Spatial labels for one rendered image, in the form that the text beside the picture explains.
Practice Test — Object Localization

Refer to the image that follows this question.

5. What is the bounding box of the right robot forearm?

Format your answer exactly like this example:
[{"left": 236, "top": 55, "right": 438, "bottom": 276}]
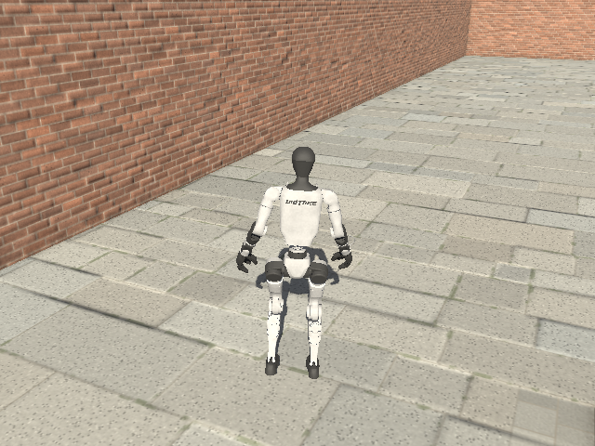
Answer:
[{"left": 335, "top": 224, "right": 350, "bottom": 256}]

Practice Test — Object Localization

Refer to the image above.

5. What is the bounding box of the robot right upper arm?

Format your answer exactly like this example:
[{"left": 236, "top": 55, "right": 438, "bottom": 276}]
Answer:
[{"left": 321, "top": 188, "right": 345, "bottom": 239}]

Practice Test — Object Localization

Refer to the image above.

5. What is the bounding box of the robot right hand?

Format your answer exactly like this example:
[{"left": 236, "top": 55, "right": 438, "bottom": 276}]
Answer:
[{"left": 331, "top": 252, "right": 352, "bottom": 269}]

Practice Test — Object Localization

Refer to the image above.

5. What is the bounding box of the robot left upper arm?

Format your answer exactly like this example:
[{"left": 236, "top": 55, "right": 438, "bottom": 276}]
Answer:
[{"left": 252, "top": 186, "right": 283, "bottom": 237}]

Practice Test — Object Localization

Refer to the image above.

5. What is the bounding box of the left robot forearm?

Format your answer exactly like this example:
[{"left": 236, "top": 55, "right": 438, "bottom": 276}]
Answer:
[{"left": 240, "top": 221, "right": 260, "bottom": 256}]

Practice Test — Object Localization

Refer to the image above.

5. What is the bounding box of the robot left hand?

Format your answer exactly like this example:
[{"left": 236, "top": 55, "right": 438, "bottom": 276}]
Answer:
[{"left": 236, "top": 251, "right": 258, "bottom": 273}]

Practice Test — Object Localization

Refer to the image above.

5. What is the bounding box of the left robot shin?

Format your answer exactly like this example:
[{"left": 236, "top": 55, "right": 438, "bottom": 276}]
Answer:
[{"left": 267, "top": 298, "right": 281, "bottom": 363}]

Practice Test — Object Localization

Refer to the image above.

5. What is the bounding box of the robot torso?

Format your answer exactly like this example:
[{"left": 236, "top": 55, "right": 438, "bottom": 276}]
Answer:
[{"left": 279, "top": 181, "right": 323, "bottom": 279}]

